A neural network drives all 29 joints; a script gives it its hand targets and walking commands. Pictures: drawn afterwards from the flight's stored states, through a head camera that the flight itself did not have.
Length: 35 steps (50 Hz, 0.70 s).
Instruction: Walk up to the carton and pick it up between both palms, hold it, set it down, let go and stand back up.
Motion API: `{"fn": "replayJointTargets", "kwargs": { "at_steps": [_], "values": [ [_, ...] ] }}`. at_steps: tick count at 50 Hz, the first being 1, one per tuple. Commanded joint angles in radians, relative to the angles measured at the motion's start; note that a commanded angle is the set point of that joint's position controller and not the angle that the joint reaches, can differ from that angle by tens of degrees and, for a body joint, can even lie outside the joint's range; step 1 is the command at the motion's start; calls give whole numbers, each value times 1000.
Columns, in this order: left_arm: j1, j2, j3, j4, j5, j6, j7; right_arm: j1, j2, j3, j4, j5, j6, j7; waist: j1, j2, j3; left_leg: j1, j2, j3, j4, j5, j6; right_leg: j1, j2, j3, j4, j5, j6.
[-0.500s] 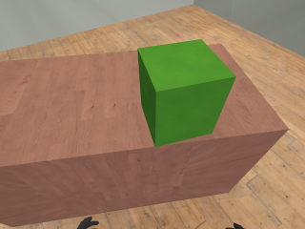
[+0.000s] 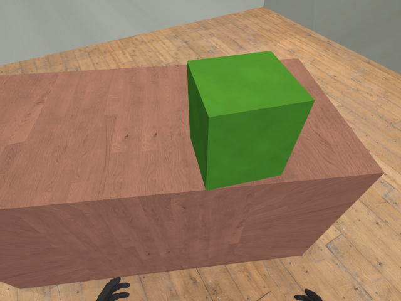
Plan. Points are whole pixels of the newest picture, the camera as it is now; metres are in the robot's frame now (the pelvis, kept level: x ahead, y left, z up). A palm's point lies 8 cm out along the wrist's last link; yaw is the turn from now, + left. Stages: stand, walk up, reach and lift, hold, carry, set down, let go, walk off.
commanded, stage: walk up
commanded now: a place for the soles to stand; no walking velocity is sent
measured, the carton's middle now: (237, 122) +0.50 -0.06 +0.06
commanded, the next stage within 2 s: none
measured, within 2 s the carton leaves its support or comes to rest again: neither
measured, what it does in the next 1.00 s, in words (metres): steps to the right, turning left: right foot, then left foot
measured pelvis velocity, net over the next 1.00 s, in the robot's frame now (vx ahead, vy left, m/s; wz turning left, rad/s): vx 0.03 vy -0.21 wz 0.36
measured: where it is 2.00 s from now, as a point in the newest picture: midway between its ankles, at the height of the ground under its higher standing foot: outside the picture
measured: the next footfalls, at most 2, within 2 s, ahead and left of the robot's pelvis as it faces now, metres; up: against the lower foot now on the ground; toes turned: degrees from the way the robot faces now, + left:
right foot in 0.34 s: +0.10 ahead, -0.29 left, +0.00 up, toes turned +17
left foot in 0.86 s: +0.05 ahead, -0.09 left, +0.00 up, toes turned +20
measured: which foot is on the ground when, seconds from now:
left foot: down 0.00-0.36, up 0.38-0.84, down 0.86-1.00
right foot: down 0.00-0.00, up 0.02-0.32, down 0.34-1.00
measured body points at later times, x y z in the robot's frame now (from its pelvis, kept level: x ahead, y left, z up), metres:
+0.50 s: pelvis +0.02 -0.19 -0.01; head +0.05 -0.17 +0.43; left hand +0.14 +0.06 -0.12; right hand +0.18 -0.43 -0.12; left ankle -0.02 -0.02 -0.65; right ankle +0.06 -0.29 -0.73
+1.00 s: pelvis +0.03 -0.21 +0.00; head +0.04 -0.19 +0.45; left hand -0.01 +0.02 -0.13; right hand +0.24 -0.33 -0.11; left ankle +0.01 -0.11 -0.73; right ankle +0.07 -0.29 -0.73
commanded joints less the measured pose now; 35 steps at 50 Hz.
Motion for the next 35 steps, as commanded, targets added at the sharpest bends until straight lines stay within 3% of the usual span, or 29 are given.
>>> {"fn": "replayJointTargets", "kwargs": {
  "at_steps": [1,2,3,4,6,7,8,10,11,12,13,14,15,16,17,18,19,20,22,23,24,25,26,27,28,29,30,32,35],
  "values": [
    [-198,99,45,-220,67,37,-47,195,-225,-100,-65,-26,-31,-98,-107,76,48,5,392,-634,-282,-49,218,-339,27,128,399,-347,48],
    [-180,100,38,-231,66,46,-52,166,-230,-110,-79,-38,-26,-121,-85,81,67,31,427,-660,-274,-39,252,-446,-9,202,536,-366,48],
    [-196,96,37,-251,70,56,-49,147,-216,-115,-91,-39,-27,-139,-74,43,55,51,412,-623,-251,31,238,-497,-26,266,604,-322,47],
    [-184,75,28,-243,53,59,-47,104,-186,-102,-105,-38,-23,-141,-35,63,27,62,329,-513,-221,79,195,-513,-6,273,629,-272,64],
    [-154,71,20,-234,51,57,-47,66,-143,-107,-117,-38,-33,-133,-16,145,-87,81,224,-364,-179,166,117,-431,-19,288,648,-186,96],
    [-171,76,20,-237,57,59,-51,54,-131,-107,-121,-39,-36,-127,-24,215,-103,78,206,-345,-183,216,113,-406,-25,261,597,-177,107],
    [-171,74,15,-234,54,61,-50,58,-120,-107,-117,-37,-39,-121,-22,232,-132,101,183,-310,-171,273,103,-390,-16,263,605,-159,120],
    [-200,67,6,-243,48,64,-40,68,-161,-130,-131,-49,-46,-121,-31,275,-138,77,213,-296,-148,350,120,-360,-40,245,537,-190,132],
    [-258,79,7,-257,56,65,-36,61,-176,-136,-136,-47,-46,-117,-60,273,-127,51,228,-326,-136,358,117,-321,-55,244,469,-194,123],
    [-242,76,3,-257,46,61,-38,60,-179,-140,-144,-50,-44,-110,-59,304,-124,50,221,-320,-112,360,103,-285,-64,240,368,-224,117],
    [-244,73,5,-246,36,54,-40,51,-189,-141,-149,-49,-43,-104,-59,285,-121,-2,191,-282,-92,325,84,-215,-45,213,291,-227,114],
    [-194,55,6,-232,33,49,-40,36,-225,-147,-153,-49,-35,-100,-37,300,-126,-102,167,-290,-62,271,67,-81,-19,159,223,-250,109],
    [-119,73,18,-211,32,45,-37,13,-228,-143,-156,-44,-27,-95,2,248,-148,-143,133,-264,-7,259,44,40,11,123,119,-165,97],
    [-27,100,32,-173,24,37,-40,23,-215,-131,-155,-44,-20,-85,51,137,-182,-215,80,-244,87,212,17,167,37,113,10,-81,86],
    [31,168,60,-164,31,29,-38,96,-123,-97,-144,-42,-14,-74,55,-57,-212,-320,-28,-147,252,4,-32,304,-10,175,-38,-77,67],
    [39,265,82,-191,40,25,-27,83,-43,-67,-164,-40,-8,-76,77,-365,-203,-515,-109,-66,455,-349,-85,335,-261,507,-136,-118,8],
    [-20,307,97,-199,29,28,-19,46,-69,-73,-181,-41,1,-102,83,-401,-200,-513,-65,-64,645,-422,-72,184,-353,650,-222,-207,-122],
    [-96,247,81,-222,27,32,-14,-21,-111,-80,-202,-49,9,-119,72,-272,-95,-535,-43,-90,735,-409,-71,80,-353,677,-264,-286,-157],
    [-146,142,50,-235,34,28,-1,-4,-96,-71,-133,-43,11,-110,6,-117,-23,-530,-11,-63,758,-281,-67,78,-258,449,-157,-79,-114],
    [-145,119,43,-230,32,12,6,66,-91,-63,-114,-46,13,-94,-19,-151,-57,-511,-8,-26,742,-257,-61,117,-259,396,-133,77,-129],
    [-113,81,39,-217,28,-4,12,37,-98,-64,-112,-49,10,-80,1,-93,-73,-487,-18,-9,742,-233,-54,134,-254,389,-142,150,-128],
    [-94,68,35,-200,36,-21,8,35,-77,-52,-113,-45,7,-63,-5,-88,-99,-443,-7,2,700,-202,-48,141,-270,384,-166,157,-143],
    [-72,48,27,-191,34,-36,16,-6,-80,-46,-120,-45,4,-52,7,-30,-101,-445,-4,-7,631,-196,-45,187,-293,399,-185,133,-156],
    [-57,39,23,-176,29,-45,24,-18,-81,-47,-115,-44,7,-36,8,-49,-93,-428,-9,-16,597,-176,-40,193,-266,339,-181,134,-139],
    [-27,33,19,-160,29,-58,34,-49,-67,-36,-131,-41,12,-27,17,-47,-87,-448,3,-16,520,-174,-29,223,-295,357,-195,101,-152],
    [14,48,18,-155,27,-63,42,-74,-80,-39,-137,-43,16,-15,37,3,-78,-427,8,-14,457,-147,-27,234,-299,379,-207,69,-145],
    [22,64,24,-147,32,-73,48,-106,-86,-39,-150,-44,20,-9,32,11,-70,-392,13,-8,426,-110,-12,184,-352,425,-233,26,-158],
    [42,99,28,-133,21,-78,56,-124,-62,-34,-143,-40,29,3,44,-51,-56,-359,13,31,343,-115,-13,215,-340,389,-240,12,-151],
    [69,89,25,-113,17,-80,56,-89,-31,-24,-125,-35,31,17,25,-83,-28,-256,9,66,290,-90,16,118,-303,294,-260,35,-130]
  ]
}}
